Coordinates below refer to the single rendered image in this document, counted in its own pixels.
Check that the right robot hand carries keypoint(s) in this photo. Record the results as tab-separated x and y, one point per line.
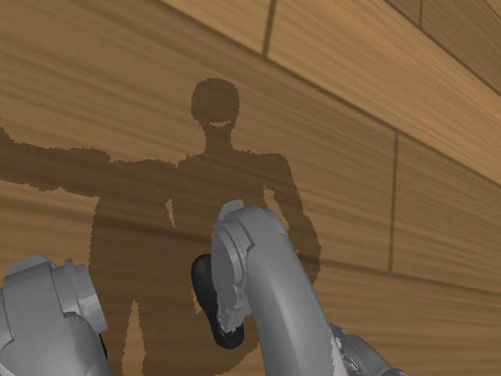
359	355

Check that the right robot foot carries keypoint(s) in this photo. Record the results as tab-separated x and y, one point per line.
207	298

